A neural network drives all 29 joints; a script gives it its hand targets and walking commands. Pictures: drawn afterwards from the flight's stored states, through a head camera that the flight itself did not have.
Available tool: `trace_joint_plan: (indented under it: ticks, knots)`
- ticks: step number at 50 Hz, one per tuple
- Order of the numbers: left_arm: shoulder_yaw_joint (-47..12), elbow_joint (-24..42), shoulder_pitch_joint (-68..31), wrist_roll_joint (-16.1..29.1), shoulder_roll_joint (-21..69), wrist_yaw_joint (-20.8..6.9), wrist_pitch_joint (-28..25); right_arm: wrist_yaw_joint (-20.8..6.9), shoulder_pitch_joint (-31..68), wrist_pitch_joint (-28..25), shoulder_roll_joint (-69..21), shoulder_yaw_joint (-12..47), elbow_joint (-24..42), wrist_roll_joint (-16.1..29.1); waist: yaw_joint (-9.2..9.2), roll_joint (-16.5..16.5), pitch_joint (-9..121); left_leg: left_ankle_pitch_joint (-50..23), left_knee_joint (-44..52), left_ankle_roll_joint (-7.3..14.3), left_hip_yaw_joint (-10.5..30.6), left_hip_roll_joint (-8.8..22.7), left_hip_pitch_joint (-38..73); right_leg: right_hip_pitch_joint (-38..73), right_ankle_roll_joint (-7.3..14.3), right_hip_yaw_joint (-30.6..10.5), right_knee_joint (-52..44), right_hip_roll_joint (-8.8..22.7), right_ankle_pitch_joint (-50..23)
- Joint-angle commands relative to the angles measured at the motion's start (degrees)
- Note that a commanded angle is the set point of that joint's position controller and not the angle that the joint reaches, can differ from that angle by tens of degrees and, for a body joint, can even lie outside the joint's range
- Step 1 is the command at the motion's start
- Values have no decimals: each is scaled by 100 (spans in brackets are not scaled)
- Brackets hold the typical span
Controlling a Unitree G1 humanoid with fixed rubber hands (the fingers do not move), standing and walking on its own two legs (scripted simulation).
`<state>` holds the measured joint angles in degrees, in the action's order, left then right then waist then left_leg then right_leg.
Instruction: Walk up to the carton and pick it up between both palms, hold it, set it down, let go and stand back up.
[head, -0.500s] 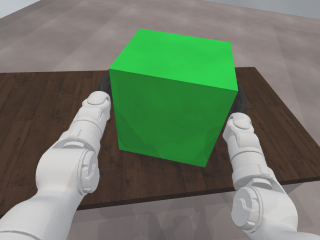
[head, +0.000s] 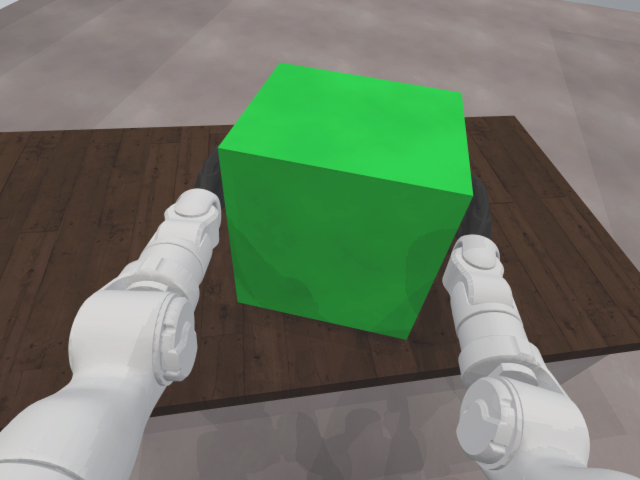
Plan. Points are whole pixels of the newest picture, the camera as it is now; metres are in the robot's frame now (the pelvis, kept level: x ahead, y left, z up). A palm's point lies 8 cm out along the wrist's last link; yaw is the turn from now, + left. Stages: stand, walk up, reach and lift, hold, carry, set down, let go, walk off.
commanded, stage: set down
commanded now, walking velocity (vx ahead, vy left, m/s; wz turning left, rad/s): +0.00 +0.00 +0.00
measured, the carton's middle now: (343, 202) +0.46 -0.10 +0.08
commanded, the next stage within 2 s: none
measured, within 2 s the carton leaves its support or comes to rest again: rests again in 0.52 s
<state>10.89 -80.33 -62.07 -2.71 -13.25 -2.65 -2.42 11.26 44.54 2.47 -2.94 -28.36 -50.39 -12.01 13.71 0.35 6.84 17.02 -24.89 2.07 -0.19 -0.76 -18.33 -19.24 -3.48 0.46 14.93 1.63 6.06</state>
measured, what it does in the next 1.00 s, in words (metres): stands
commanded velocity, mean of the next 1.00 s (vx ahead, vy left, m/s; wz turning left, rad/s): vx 0.00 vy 0.00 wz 0.00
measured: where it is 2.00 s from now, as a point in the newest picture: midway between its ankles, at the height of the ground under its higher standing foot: outside the picture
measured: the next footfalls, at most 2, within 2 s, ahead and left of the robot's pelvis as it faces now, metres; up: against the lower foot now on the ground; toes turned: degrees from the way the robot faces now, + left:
none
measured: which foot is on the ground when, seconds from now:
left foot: down 0.00-1.00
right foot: down 0.00-1.00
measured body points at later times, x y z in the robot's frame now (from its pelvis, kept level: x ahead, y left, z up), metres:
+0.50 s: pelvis -0.01 +0.00 +0.00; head +0.04 +0.02 +0.44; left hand +0.48 +0.08 +0.09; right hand +0.37 -0.25 +0.08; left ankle -0.06 +0.08 -0.74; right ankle +0.00 -0.16 -0.74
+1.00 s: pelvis -0.02 -0.01 +0.00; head +0.05 +0.01 +0.44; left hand +0.48 +0.08 +0.08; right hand +0.37 -0.25 +0.07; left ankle -0.06 +0.08 -0.74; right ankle +0.00 -0.16 -0.74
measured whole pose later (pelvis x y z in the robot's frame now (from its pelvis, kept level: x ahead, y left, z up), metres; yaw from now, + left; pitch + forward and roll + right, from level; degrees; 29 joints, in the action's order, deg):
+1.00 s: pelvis -0.02 -0.01 +0.00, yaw +0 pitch +11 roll -2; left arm 19.2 -86.0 -64.7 -9.4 -14.2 -6.2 -11.6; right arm 7.5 45.8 -9.8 -5.7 -39.3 -52.5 -21.0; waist 11.8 -0.6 2.7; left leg 15.6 -25.0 2.3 -1.1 -0.8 -20.1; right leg -22.1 -3.0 1.1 17.2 2.1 5.6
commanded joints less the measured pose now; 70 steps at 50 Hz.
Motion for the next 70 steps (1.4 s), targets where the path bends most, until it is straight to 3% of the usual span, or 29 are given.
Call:
trace_joint_plan:
  ticks: [1, 6, 18, 34, 52, 53, 54, 55, 56, 57, 58, 59, 61, 62, 65, 70]
  knots:
    - [-587, 1184, -4433, -36, 3577, -1065, -506, -1009, 4936, -599, -3141, 1992, 1011, 9, 147, 652, 4209, -4087, -101, -849, -37, -12, 1088, 2420, 333, 176, 845, -301, -3743]
    - [-703, 1121, -4439, 7, 3679, -1020, -665, -1050, 4915, -765, -3171, 2001, 922, -45, 147, 777, 4355, -4497, -259, -941, 7, 49, 1279, 2092, 353, 200, 851, -329, -3571]
    - [-550, 683, -4397, -73, 3517, -1066, -966, -1090, 4706, -875, -3136, 1768, 524, -242, 182, 660, 4009, -3685, -159, -810, 16, 45, 904, 1958, 342, 217, 898, -275, -3141]
    - [32, 82, -4171, -618, 2996, -1151, -1113, -1214, 4233, -1171, -2866, 1022, -63, -884, 43, 706, 3404, -3044, -6, -774, -156, 106, 922, 1566, 364, 365, 765, -237, -2497]
    - [425, -43, -3736, -1064, 2673, -1179, -1075, -1287, 3686, -1327, -2699, 547, -279, -1253, -113, 609, 2738, -2144, 310, -670, -239, 114, 770, 1444, 288, 481, 621, -210, -1962]
    - [-810, 1093, -3839, 181, -862, -347, -1264, -959, 2671, -1699, 1611, 608, -955, -2, 503, 1535, 5089, -4663, -504, -1354, -11, 439, 2480, 884, 219, 297, 1138, -494, -2675]
    - [-1012, 1450, -3779, 819, -1822, 160, -1334, -536, 2631, -1977, 2301, 838, -937, 839, 468, 1659, 5845, -5722, -973, -1358, -49, 457, 2416, 485, 425, 206, 1147, -669, -2880]
    - [-1379, 1494, -4170, 1318, -1713, 270, -1109, -239, 3130, -1979, 2080, 1296, -647, 1170, 572, 1330, 5830, -5688, -1222, -1192, -117, 300, 1691, 1042, 639, 99, 1102, -596, -3590]
    - [-1559, 1369, -4242, 1703, -1801, 236, -897, -30, 3342, -1813, 2118, 1499, -466, 1426, 503, 842, 5644, -4707, -1267, -987, -375, -72, 179, 2017, 679, -185, 1208, -425, -4662]
    - [-1733, 1379, -4225, 2005, -1851, 186, -723, 120, 3570, -1540, 2184, 1681, 94, 1682, 399, 401, 5422, -3232, -870, -697, -429, -305, -1355, 3057, 471, -471, 1517, -211, -5408]
    - [-1886, 1352, -4177, 2235, -1922, 171, -496, 201, 3724, -1212, 2216, 1723, 597, 1916, 268, 284, 5284, -2141, -226, -369, -299, -345, -1847, 3405, 303, -526, 1747, -147, -5442]
    - [-2049, 1408, -4182, 2358, -1929, 137, -255, 199, 3917, -947, 2240, 1806, 782, 2218, 201, 415, 5267, -2961, -379, -466, -234, -225, -804, 2740, 292, -155, 1691, -308, -4953]
    - [-2293, 1627, -4341, 2581, -2084, 46, 130, 127, 4281, -673, 2556, 2000, 697, 2653, 242, 797, 5101, -4765, -934, -900, -97, 76, 1228, 1213, 214, 272, 1310, -501, -4023]
    - [-2359, 1644, -4454, 2624, -2091, -3, 286, 108, 4443, -553, 2667, 2065, 636, 2828, 225, 852, 4935, -4913, -972, -928, -69, 95, 1516, 1048, 280, 319, 1125, -526, -3776]
    - [-2604, 1403, -4718, 2877, -2145, -105, 588, 55, 4803, -16, 2674, 2188, 717, 3142, 222, 736, 4591, -4038, -710, -721, 7, 54, 1280, 1067, 365, 361, 1002, -467, -3197]
    - [-2970, 449, -5108, 3198, -2320, -259, 676, -86, 5106, 615, 2591, 2174, -132, 3129, 311, 796, 3778, -2454, -188, -473, 115, 108, 823, 719, 491, 398, 868, -332, -2001]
